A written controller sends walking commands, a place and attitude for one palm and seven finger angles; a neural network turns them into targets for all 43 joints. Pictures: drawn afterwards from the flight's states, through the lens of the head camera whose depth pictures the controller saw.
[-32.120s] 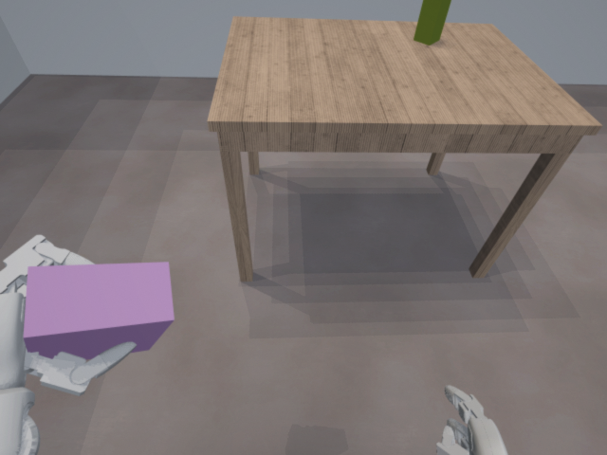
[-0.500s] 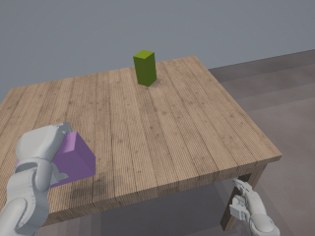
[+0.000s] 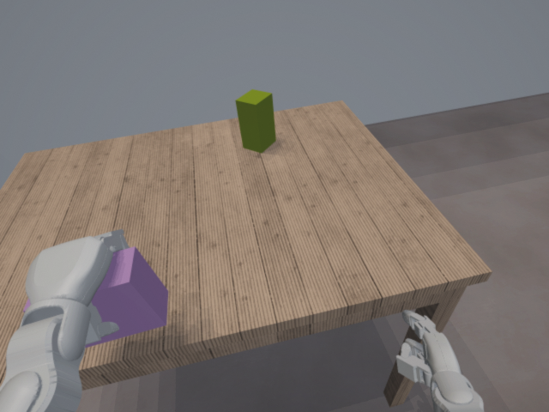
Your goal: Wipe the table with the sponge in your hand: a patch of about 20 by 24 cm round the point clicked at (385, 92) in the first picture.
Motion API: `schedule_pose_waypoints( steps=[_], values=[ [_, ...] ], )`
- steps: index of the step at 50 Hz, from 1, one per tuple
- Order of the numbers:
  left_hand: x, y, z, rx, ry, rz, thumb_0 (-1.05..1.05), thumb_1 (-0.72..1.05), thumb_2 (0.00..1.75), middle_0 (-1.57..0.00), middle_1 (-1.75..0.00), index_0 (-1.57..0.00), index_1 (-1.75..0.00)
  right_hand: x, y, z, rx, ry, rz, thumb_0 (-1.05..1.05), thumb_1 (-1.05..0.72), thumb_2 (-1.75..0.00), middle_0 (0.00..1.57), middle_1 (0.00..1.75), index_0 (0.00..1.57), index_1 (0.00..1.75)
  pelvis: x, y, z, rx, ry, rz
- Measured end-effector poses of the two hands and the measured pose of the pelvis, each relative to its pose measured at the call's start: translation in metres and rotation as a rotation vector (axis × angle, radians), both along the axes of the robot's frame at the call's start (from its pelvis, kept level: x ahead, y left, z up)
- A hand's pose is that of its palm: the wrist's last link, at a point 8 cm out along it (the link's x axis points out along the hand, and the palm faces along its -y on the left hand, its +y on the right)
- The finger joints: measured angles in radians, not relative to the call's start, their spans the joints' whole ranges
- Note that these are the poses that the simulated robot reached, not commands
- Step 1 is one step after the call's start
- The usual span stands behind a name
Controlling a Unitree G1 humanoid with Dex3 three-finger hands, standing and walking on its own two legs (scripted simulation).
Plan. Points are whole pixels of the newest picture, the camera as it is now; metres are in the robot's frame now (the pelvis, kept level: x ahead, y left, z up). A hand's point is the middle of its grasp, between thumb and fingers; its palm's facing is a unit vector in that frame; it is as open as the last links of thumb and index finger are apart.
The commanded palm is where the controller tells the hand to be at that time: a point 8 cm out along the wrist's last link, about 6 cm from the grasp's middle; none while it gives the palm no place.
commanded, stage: bring the sponge back beside the body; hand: left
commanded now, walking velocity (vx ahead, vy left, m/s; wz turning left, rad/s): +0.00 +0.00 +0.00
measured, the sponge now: (111, 306) +0.20 +0.28 +0.08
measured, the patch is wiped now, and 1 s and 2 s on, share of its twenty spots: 1.00 1.00 1.00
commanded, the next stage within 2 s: step back with the hand held close in 0.64 s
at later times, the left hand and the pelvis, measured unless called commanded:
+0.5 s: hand (90, 305) +0.18 +0.28 +0.12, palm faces +0.09 -0.11 -0.99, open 10.1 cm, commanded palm +0.15 +0.28 +0.19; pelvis +0.00 +0.00 +0.00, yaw +0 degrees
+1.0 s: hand (118, 273) +0.20 +0.23 +0.16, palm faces +0.32 -0.86 -0.39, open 10.1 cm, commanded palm +0.15 +0.29 +0.18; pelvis -0.01 +0.01 -0.01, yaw +0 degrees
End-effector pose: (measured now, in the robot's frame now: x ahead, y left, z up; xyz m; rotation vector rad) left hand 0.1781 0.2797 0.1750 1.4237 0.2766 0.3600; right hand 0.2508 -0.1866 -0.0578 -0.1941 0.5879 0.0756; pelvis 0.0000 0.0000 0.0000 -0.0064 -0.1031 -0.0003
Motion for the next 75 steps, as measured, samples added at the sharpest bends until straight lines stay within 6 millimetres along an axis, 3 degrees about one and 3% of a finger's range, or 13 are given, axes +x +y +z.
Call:
schedule_pose_waypoints(
  steps=[17, 39, 40, 43, 47, 51, 55, 61, 65, 75],
  values=[
    [-0.020, 0.001, -0.007, -0.007, 0.007, 0.007, -0.01, -0.50, 1.04, -0.72, -1.34, -0.74, -1.34, -0.001, 0.000, 0.003, -0.007, -0.020, 0.009, 0.02, -0.90, -0.90, 0.20, 0.30, 0.20, 0.30, -0.003, -0.001, -0.001, -0.003, -0.011, 0.001],
    [-0.022, 0.002, -0.005, 0.004, -0.006, -0.002, -0.01, -0.50, 1.04, -0.72, -1.34, -0.74, -1.34, -0.008, 0.000, 0.003, -0.010, -0.021, -0.001, 0.02, -0.90, -0.90, 0.20, 0.30, 0.20, 0.30, -0.006, 0.001, -0.001, -0.003, -0.017, 0.000],
    [-0.021, 0.006, -0.007, -0.166, -0.058, -0.018, -0.01, -0.50, 1.04, -0.72, -1.34, -0.74, -1.33, -0.009, 0.000, 0.005, -0.007, -0.024, -0.004, 0.02, -0.90, -0.90, 0.20, 0.30, 0.20, 0.30, -0.007, 0.001, -0.001, -0.006, -0.016, 0.002],
    [-0.016, 0.010, -0.012, -0.625, -0.256, -0.113, -0.01, -0.50, 1.04, -0.72, -1.34, -0.74, -1.33, -0.021, 0.000, 0.010, -0.019, -0.052, -0.002, 0.02, -0.90, -0.90, 0.20, 0.30, 0.20, 0.30, -0.009, 0.000, -0.002, -0.013, 0.029, 0.001],
    [-0.012, 0.001, -0.007, -0.849, -0.462, -0.252, -0.01, -0.50, 1.04, -0.72, -1.34, -0.74, -1.33, -0.051, -0.012, 0.002, -0.079, -0.006, -0.054, 0.02, -0.90, -0.90, 0.21, 0.30, 0.20, 0.30, -0.008, 0.002, -0.008, -0.021, 0.064, -0.002],
    [-0.012, -0.002, 0.006, -0.882, -0.567, -0.350, -0.01, -0.50, 1.04, -0.72, -1.34, -0.74, -1.33, -0.087, -0.030, -0.016, -0.128, 0.095, -0.143, 0.01, -0.90, -0.90, 0.21, 0.30, 0.20, 0.30, -0.005, 0.009, -0.012, -0.023, 0.097, 0.003],
    [-0.009, 0.012, 0.009, -0.842, -0.581, -0.363, -0.01, -0.50, 1.04, -0.72, -1.34, -0.74, -1.33, -0.120, -0.042, -0.031, -0.149, 0.193, -0.227, 0.02, -0.90, -0.90, 0.21, 0.30, 0.20, 0.30, -0.006, 0.016, -0.014, -0.025, 0.120, 0.001],
    [-0.010, 0.029, -0.004, -0.822, -0.543, -0.321, -0.01, -0.50, 1.04, -0.72, -1.34, -0.74, -1.33, -0.145, -0.041, -0.038, -0.158, 0.231, -0.273, 0.02, -0.90, -0.90, 0.20, 0.30, 0.20, 0.30, -0.012, 0.025, -0.017, -0.022, 0.134, -0.008],
    [-0.017, 0.026, -0.004, -0.813, -0.535, -0.331, -0.01, -0.50, 1.04, -0.72, -1.34, -0.74, -1.33, -0.142, -0.033, -0.035, -0.147, 0.192, -0.248, 0.02, -0.90, -0.90, 0.20, 0.30, 0.20, 0.30, -0.017, 0.026, -0.017, -0.017, 0.134, -0.013],
    [-0.041, 0.022, 0.001, -0.823, -0.632, -0.352, -0.01, -0.50, 1.04, -0.72, -1.34, -0.74, -1.33, -0.113, -0.019, -0.028, -0.126, 0.090, -0.166, 0.02, -0.90, -0.90, 0.21, 0.30, 0.20, 0.30, -0.032, 0.023, -0.023, -0.040, 0.136, 0.015]
  ],
)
